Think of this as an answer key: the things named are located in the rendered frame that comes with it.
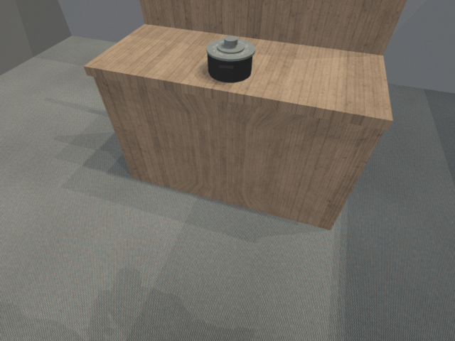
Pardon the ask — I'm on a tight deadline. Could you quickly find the table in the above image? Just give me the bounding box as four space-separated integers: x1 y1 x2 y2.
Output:
83 0 407 230

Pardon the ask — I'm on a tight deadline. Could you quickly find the knob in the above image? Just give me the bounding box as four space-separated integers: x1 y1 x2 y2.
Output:
224 36 237 47

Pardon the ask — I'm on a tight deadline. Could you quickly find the lid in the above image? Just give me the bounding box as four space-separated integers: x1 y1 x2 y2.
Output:
206 38 255 61

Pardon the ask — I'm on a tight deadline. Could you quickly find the pot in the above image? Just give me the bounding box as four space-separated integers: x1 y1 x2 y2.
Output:
208 54 252 82

